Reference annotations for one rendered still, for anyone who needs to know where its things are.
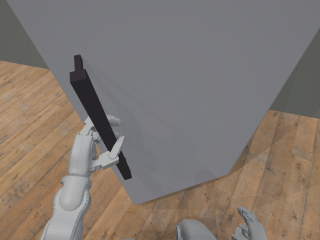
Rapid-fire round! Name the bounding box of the robot right thigh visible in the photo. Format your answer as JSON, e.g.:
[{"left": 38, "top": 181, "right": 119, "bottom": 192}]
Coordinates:
[{"left": 175, "top": 219, "right": 217, "bottom": 240}]

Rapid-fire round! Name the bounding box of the fridge door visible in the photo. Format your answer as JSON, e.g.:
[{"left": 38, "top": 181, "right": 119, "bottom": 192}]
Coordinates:
[{"left": 6, "top": 0, "right": 320, "bottom": 205}]

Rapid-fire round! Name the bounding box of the robot left forearm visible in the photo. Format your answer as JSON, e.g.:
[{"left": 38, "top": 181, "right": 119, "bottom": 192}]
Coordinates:
[{"left": 39, "top": 174, "right": 92, "bottom": 240}]

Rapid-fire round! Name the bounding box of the right robot hand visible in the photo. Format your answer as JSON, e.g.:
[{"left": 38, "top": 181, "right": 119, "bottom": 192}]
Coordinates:
[{"left": 231, "top": 206, "right": 268, "bottom": 240}]

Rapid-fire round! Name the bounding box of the handle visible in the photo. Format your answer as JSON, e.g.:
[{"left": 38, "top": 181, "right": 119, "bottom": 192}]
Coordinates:
[{"left": 69, "top": 54, "right": 132, "bottom": 180}]

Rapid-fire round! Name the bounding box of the left robot hand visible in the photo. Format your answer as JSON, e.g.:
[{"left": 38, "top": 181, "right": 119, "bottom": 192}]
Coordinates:
[{"left": 67, "top": 114, "right": 125, "bottom": 178}]

